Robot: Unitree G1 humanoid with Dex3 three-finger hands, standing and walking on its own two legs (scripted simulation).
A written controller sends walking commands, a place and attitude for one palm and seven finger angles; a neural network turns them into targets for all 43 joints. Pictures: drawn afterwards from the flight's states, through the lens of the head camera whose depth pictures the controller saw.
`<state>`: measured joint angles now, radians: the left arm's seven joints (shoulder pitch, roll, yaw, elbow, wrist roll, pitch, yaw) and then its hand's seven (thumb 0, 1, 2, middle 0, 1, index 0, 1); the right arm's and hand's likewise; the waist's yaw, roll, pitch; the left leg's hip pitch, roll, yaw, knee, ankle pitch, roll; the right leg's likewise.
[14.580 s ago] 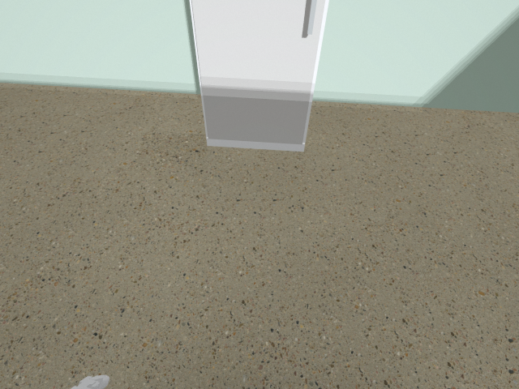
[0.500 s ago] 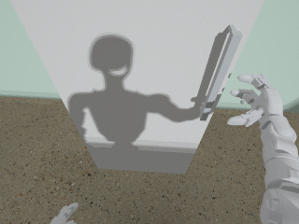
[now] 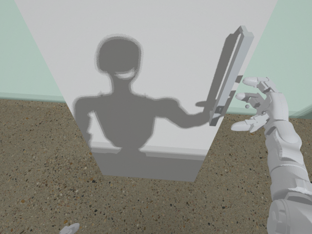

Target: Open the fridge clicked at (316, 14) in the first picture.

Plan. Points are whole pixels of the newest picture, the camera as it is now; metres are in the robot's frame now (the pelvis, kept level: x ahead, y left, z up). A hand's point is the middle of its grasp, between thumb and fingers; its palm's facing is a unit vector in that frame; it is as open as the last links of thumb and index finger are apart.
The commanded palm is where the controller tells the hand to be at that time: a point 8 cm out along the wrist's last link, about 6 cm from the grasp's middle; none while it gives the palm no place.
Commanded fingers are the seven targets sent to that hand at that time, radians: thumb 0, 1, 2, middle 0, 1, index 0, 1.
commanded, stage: feel for the door with the fingertips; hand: right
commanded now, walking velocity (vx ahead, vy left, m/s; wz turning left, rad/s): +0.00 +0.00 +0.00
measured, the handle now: (224, 84) +0.50 -0.12 +0.13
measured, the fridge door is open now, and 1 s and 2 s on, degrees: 0 0 0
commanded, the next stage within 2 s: slide the fingers in behind the handle in 0.60 s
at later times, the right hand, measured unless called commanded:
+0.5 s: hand (241, 100) +0.44 -0.16 +0.13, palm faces -0.03 +1.00 +0.00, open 13.9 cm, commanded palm +0.42 -0.21 +0.12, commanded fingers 0.00 0.50 -0.30 0.30 1.20 0.30 1.20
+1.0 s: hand (234, 99) +0.45 -0.15 +0.13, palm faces -0.04 +1.00 +0.00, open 13.8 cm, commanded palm +0.42 -0.20 +0.12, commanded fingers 0.00 0.50 -0.30 0.30 1.20 0.30 1.20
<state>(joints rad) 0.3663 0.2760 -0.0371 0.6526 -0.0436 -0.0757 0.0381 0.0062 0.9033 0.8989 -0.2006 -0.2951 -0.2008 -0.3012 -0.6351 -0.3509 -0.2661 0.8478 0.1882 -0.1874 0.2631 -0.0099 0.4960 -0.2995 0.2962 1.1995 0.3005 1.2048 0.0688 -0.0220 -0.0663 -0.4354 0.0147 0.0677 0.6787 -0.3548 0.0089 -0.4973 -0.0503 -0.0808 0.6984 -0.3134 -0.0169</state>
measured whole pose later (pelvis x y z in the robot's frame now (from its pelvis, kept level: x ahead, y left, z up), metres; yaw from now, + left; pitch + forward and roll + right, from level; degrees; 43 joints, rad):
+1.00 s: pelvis -0.01 +0.00 -0.01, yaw +0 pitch +9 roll +1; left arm 0.38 0.27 -0.03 0.68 -0.03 -0.09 0.02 0.01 0.90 0.90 -0.20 -0.30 -0.20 -0.30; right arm -0.81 -0.34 -0.25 1.04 0.15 -0.25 0.20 -0.01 0.50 -0.30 0.32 1.23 0.32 1.23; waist 0.08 -0.02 -0.07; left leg -0.51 0.01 0.07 0.72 -0.36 0.02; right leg -0.57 -0.05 -0.07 0.74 -0.31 -0.01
